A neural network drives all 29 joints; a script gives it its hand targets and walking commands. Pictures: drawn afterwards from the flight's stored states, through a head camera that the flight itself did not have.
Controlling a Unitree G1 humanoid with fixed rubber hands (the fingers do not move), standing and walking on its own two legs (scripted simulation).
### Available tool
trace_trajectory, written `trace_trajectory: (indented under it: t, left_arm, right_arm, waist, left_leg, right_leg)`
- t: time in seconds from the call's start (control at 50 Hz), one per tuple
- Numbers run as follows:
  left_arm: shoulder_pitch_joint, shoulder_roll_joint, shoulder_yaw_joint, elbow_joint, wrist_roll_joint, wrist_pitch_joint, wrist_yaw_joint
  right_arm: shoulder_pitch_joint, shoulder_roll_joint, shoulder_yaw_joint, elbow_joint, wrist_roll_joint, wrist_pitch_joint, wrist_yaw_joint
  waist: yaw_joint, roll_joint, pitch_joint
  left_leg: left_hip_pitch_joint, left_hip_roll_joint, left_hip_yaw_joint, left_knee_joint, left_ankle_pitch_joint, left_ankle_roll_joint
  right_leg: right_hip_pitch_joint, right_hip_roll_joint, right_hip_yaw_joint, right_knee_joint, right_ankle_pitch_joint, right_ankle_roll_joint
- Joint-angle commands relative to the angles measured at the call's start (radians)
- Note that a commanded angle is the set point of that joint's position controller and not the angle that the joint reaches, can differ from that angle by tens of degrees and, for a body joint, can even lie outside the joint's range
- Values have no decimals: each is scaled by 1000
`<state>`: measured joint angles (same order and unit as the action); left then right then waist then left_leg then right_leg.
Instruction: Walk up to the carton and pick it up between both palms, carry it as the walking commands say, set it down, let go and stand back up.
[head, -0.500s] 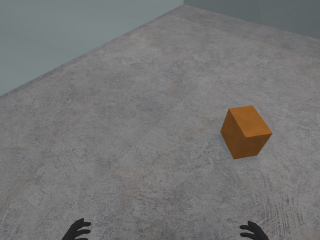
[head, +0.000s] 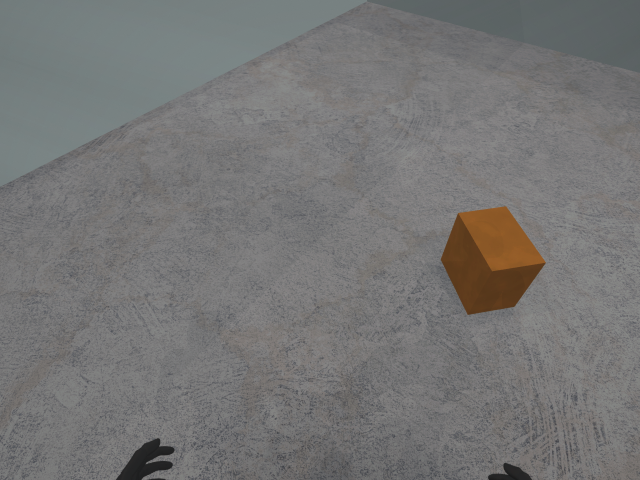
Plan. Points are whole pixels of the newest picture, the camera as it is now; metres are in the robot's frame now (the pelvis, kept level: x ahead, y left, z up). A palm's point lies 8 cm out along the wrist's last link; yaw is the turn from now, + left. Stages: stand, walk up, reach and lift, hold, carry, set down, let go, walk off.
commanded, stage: stand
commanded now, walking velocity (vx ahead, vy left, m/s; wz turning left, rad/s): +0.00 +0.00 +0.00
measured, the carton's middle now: (486, 260) +0.92 -0.56 -0.62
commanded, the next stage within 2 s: walk up in 0.94 s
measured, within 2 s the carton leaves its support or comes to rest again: neither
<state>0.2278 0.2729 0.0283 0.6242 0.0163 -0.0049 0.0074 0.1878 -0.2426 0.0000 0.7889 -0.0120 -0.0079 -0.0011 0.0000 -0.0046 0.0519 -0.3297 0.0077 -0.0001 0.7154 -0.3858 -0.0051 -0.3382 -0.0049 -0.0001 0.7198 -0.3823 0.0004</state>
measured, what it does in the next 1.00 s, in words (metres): stands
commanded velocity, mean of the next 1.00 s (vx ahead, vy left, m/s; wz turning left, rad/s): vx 0.00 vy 0.00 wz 0.00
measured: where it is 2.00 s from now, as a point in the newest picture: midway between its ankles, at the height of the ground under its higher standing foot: outside the picture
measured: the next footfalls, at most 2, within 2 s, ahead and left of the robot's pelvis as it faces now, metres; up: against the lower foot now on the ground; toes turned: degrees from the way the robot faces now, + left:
right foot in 1.56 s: +0.16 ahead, -0.29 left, +0.00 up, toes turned -12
left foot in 1.92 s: +0.34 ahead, -0.09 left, +0.00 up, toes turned -13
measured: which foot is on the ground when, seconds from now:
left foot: down 0.00-1.00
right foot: down 0.00-1.00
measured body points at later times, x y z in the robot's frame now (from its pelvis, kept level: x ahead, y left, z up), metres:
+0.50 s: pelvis +0.00 +0.00 +0.00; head +0.02 +0.00 +0.45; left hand +0.13 +0.27 -0.11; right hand +0.10 -0.26 -0.13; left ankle +0.00 +0.12 -0.72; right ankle +0.00 -0.12 -0.72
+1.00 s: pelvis -0.02 +0.00 +0.00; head +0.00 +0.00 +0.45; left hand +0.10 +0.27 -0.11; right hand +0.07 -0.26 -0.13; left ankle +0.00 +0.12 -0.72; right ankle +0.00 -0.12 -0.72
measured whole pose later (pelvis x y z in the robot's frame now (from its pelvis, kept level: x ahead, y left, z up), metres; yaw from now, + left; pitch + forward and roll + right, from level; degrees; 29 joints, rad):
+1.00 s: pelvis -0.02 +0.00 +0.00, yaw +0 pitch -1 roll +0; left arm 0.21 0.28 0.03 0.76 0.02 0.00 0.01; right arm 0.19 -0.25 0.00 0.93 -0.01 -0.01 0.00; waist 0.00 0.00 0.05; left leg -0.33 0.01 0.00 0.72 -0.36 0.00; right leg -0.34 0.00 0.00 0.72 -0.36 0.00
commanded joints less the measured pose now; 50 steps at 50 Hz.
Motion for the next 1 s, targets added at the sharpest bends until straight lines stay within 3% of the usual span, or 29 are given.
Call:
trace_trajectory:
  t: [0.0,0.52,0.98]
  left_arm:
    - [-41,237,81,-18,12,-54,12]
    - [-41,243,73,58,5,-54,14]
    - [-69,247,65,137,2,-51,9]
  right_arm:
    - [-63,-267,-84,-84,-13,-51,-10]
    - [-65,-281,-78,-2,-6,-52,-12]
    - [-77,-285,-72,76,-6,-50,-8]
  waist:
    - [-4,-7,-135]
    - [0,-14,-140]
    - [1,-10,-87]
  left_leg:
    - [32,74,-100,-99,268,88]
    - [49,81,-113,-117,307,92]
    - [23,81,-137,-179,185,89]
  right_leg:
    - [62,-86,86,-101,264,-77]
    - [86,-98,96,-121,306,-81]
    - [68,-102,120,-189,187,-77]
